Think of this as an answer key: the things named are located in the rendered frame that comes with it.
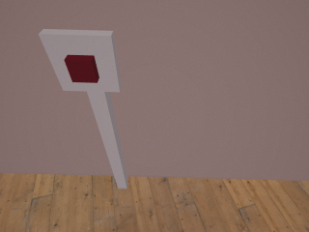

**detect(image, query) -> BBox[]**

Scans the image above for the button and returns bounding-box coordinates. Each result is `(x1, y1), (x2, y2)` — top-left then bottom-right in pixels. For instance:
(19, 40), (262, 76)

(64, 55), (99, 83)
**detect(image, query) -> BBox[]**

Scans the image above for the panel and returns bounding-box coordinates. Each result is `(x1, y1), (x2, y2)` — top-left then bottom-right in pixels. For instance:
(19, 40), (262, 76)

(39, 29), (128, 189)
